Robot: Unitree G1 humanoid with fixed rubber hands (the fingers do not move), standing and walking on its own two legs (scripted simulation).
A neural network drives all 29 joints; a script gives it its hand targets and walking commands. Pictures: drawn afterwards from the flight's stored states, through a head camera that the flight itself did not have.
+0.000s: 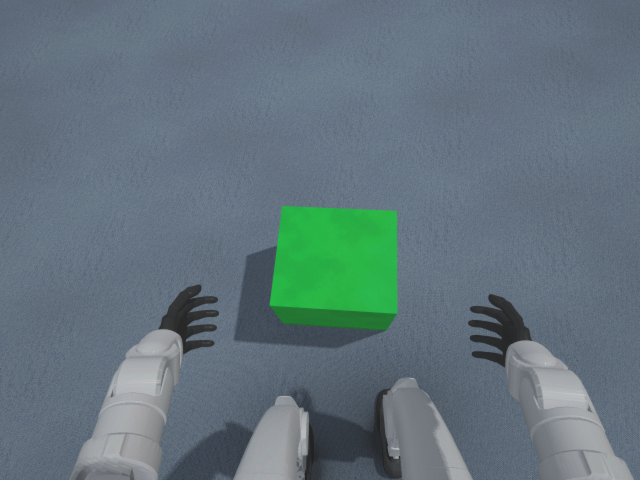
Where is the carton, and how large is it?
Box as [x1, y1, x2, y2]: [270, 206, 396, 330]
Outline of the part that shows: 282,206 270,298 270,306 282,322 292,324 385,330 396,314 396,211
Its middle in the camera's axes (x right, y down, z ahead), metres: +0.05 +0.09 +1.05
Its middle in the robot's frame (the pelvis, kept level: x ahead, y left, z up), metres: +0.54 +0.00 -0.58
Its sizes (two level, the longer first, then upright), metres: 0.297 0.264 0.237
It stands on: the floor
